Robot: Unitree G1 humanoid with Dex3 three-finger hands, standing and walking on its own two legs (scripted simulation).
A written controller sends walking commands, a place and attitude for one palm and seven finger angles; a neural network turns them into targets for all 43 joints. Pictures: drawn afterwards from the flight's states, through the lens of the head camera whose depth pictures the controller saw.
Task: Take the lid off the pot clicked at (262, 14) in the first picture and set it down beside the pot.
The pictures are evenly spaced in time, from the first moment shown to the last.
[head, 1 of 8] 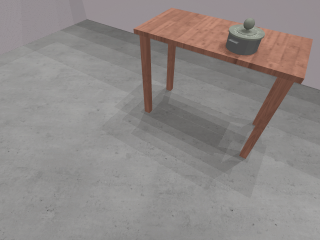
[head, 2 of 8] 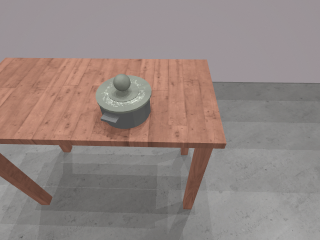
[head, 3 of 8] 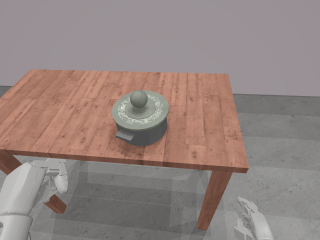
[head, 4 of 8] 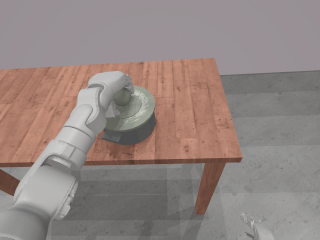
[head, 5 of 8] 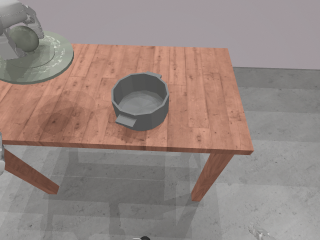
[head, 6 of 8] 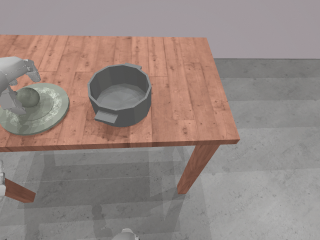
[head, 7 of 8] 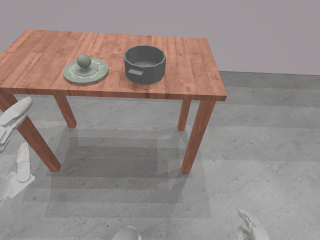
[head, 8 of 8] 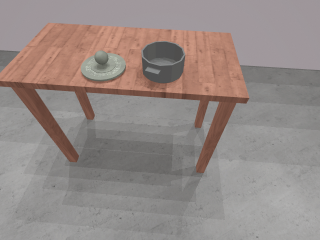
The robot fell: no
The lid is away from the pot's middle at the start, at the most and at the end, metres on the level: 0.00 0.25 0.24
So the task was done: yes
